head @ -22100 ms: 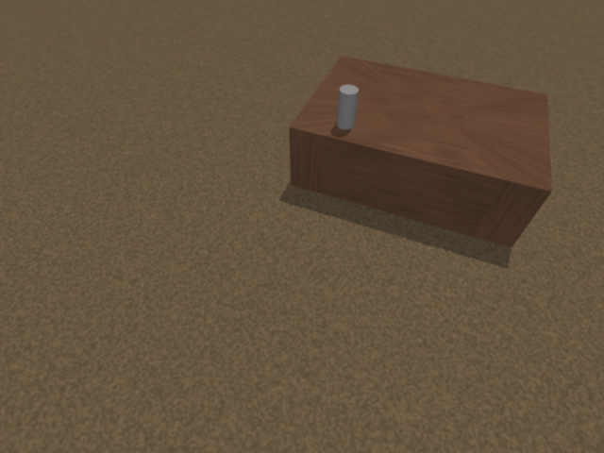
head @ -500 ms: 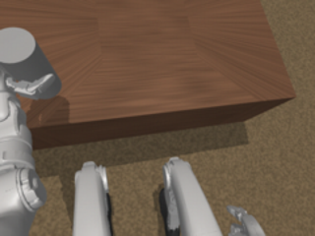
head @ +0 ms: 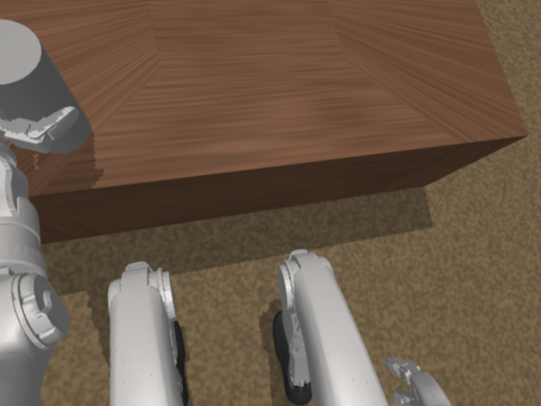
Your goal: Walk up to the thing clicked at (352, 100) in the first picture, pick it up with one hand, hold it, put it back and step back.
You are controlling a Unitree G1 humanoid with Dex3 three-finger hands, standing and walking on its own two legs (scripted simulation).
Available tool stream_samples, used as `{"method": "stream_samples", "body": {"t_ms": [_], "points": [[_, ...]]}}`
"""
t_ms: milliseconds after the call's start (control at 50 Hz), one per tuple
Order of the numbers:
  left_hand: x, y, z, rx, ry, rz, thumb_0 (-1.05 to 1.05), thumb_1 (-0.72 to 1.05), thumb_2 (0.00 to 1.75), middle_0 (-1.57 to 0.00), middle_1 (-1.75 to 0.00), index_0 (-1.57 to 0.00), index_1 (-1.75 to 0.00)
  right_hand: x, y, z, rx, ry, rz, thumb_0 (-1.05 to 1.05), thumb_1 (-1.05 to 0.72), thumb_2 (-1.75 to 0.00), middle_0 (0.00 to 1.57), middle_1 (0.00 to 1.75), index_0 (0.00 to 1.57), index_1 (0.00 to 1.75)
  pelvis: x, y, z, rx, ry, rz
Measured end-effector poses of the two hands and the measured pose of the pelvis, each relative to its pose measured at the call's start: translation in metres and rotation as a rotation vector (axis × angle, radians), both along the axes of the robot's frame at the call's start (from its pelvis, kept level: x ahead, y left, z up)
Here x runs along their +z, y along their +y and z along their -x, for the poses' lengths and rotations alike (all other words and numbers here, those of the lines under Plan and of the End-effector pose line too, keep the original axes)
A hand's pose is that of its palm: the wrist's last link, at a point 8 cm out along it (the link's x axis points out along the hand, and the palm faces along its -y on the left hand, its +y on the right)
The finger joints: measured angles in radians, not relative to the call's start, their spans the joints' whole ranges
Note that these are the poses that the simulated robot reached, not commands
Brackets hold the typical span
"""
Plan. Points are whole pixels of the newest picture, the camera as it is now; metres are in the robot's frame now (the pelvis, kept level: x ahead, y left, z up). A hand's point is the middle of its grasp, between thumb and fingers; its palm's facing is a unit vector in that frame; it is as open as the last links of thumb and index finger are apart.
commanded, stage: lower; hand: left
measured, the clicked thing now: (35, 97) +0.51 +0.26 -0.01
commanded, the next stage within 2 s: loosen in 0.26 s
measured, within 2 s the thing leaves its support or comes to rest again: rests again in 0.12 s
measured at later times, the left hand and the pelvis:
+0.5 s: hand (31, 97) +0.52 +0.26 -0.02, palm faces +0.26 -0.96 -0.01, open 10.6 cm; pelvis -0.01 -0.01 -0.03, yaw -1 degrees
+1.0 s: hand (33, 97) +0.52 +0.26 -0.02, palm faces +0.26 -0.96 -0.01, open 15.9 cm; pelvis +0.00 -0.01 -0.03, yaw -1 degrees
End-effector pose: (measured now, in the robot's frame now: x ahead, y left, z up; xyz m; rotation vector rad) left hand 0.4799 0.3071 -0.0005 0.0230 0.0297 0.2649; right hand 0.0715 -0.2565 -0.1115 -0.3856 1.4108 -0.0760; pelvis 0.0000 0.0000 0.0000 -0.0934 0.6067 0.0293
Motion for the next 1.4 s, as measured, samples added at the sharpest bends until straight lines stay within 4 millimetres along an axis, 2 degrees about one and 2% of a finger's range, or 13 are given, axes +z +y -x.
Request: {"method": "stream_samples", "body": {"t_ms": [200, 460, 540, 680, 860, 1060, 1140, 1240, 1400], "points": [[-0.016, 0.0, -0.003, 0.005, 0.0, 0.002, 0.0, -0.54, 1.12, -0.71, -1.04, -0.73, -1.04, -0.015, -0.008, 0.01, -0.002, 0.029, 0.013, 0.01, -0.92, -0.9, 0.2, 0.3, 0.21, 0.3, -0.016, -0.003, 0.002, -0.008, -0.002, -0.004], [-0.017, 0.004, -0.004, -0.002, -0.027, 0.009, 0.0, -0.52, 1.08, -0.73, -0.99, -0.75, -1.0, -0.03, -0.015, 0.004, 0.021, 0.011, 0.02, 0.01, -0.92, -0.9, 0.2, 0.3, 0.21, 0.3, -0.032, -0.006, 0.005, -0.014, -0.018, -0.004], [-0.018, 0.005, -0.003, 0.003, -0.034, 0.016, 0.0, -0.47, 0.96, -0.76, -0.92, -0.78, -0.92, -0.033, -0.015, 0.001, 0.025, -0.002, 0.021, 0.01, -0.92, -0.89, 0.2, 0.3, 0.21, 0.3, -0.035, -0.006, 0.006, -0.014, -0.025, -0.004], [-0.02, 0.005, -0.005, -0.003, -0.028, 0.002, 0.0, -0.47, 0.61, -0.77, -0.74, -0.78, -0.74, -0.036, -0.014, 0.002, 0.023, -0.003, 0.023, 0.01, -0.93, -0.89, 0.2, 0.3, 0.21, 0.3, -0.038, -0.006, 0.008, -0.014, -0.028, -0.002], [-0.024, 0.004, -0.007, -0.001, -0.018, 0.011, -0.01, -0.57, 0.27, -0.59, -0.46, -0.59, -0.46, -0.033, -0.014, 0.007, 0.005, 0.021, 0.024, 0.01, -0.93, -0.89, 0.2, 0.3, 0.21, 0.3, -0.036, -0.006, 0.004, -0.015, -0.015, -0.002], [-0.021, 0.006, -0.007, 0.005, -0.02, 0.002, -0.01, -0.6, 0.13, -0.33, -0.25, -0.33, -0.25, -0.029, -0.014, 0.005, 0.0, 0.021, 0.029, 0.01, -0.93, -0.9, 0.2, 0.3, 0.21, 0.3, -0.032, -0.005, 0.002, -0.018, -0.013, 0.001], [-0.009, 0.014, -0.005, 0.023, -0.039, -0.01, -0.01, -0.6, 0.13, -0.24, -0.2, -0.24, -0.21, -0.027, -0.014, 0.002, -0.009, 0.012, 0.033, 0.01, -0.93, -0.9, 0.2, 0.3, 0.21, 0.3, -0.029, -0.005, 0.002, -0.017, -0.015, 0.001], [0.023, 0.03, 0.0, 0.05, -0.055, -0.037, -0.01, -0.56, 0.14, -0.17, -0.17, -0.17, -0.17, -0.015, -0.012, -0.002, -0.032, -0.011, 0.03, 0.01, -0.93, -0.9, 0.2, 0.3, 0.21, 0.3, -0.015, -0.004, 0.002, -0.01, -0.016, -0.001], [0.09, 0.06, 0.003, 0.057, -0.036, -0.039, -0.01, -0.54, 0.11, -0.11, -0.12, -0.12, -0.12, 0.032, -0.005, -0.011, -0.048, -0.059, 0.03, 0.01, -0.92, -0.9, 0.2, 0.3, 0.21, 0.3, 0.031, -0.001, -0.002, 0.005, -0.015, 0.005]]}}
